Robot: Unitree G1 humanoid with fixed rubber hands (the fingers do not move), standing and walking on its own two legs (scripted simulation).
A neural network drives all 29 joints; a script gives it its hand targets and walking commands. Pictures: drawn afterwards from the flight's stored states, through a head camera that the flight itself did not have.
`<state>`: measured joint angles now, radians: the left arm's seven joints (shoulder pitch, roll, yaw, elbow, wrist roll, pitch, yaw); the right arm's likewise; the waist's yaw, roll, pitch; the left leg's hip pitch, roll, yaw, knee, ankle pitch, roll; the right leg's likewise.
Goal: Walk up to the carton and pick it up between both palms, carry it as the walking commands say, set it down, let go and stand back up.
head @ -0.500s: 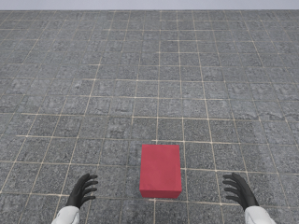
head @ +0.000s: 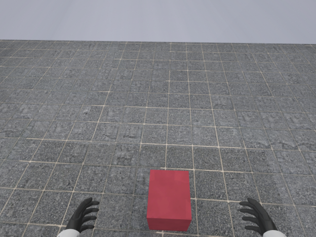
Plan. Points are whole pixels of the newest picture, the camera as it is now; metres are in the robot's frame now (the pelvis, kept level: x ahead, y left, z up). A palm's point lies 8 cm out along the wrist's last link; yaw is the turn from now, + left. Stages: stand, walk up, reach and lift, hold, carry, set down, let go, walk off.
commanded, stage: stand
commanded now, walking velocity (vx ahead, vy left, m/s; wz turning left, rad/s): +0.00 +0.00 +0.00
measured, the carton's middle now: (168, 200) +0.41 -0.02 -0.65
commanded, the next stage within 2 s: none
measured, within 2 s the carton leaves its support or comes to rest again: neither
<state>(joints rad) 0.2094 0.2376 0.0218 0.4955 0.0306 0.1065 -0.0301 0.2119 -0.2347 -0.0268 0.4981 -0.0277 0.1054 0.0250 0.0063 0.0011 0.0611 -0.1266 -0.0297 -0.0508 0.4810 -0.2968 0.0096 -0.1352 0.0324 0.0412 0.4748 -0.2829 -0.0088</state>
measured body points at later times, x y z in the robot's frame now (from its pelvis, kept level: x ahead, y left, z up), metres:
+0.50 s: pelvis +0.01 +0.00 +0.00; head +0.01 +0.01 +0.45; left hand +0.14 +0.30 -0.10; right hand +0.15 -0.29 -0.10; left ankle -0.02 +0.11 -0.74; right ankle -0.01 -0.11 -0.74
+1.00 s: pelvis +0.00 +0.00 +0.01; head -0.01 +0.00 +0.46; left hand +0.11 +0.31 -0.11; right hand +0.11 -0.30 -0.10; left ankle -0.02 +0.11 -0.74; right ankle -0.01 -0.11 -0.74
